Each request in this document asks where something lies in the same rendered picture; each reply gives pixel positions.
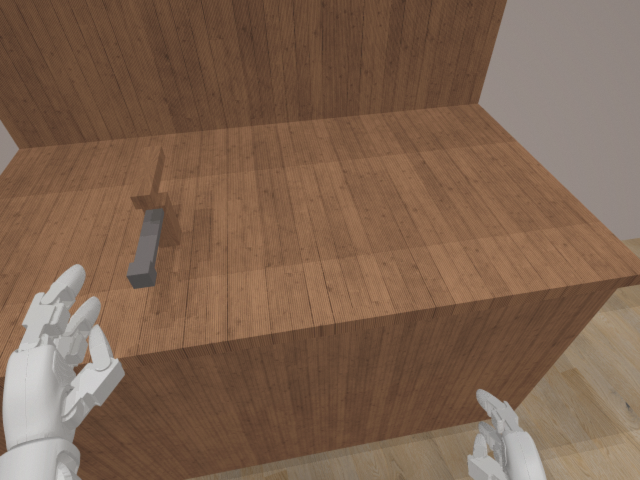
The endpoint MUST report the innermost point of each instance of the counter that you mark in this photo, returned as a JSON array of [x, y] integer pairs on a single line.
[[351, 245]]

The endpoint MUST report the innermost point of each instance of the left robot forearm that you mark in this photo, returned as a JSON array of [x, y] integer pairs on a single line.
[[51, 458]]

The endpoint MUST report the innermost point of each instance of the robot right hand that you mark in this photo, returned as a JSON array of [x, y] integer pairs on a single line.
[[514, 451]]

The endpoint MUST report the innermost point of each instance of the robot left hand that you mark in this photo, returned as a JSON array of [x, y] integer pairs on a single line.
[[40, 373]]

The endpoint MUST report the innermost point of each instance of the tap lever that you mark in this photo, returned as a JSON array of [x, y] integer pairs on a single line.
[[141, 273]]

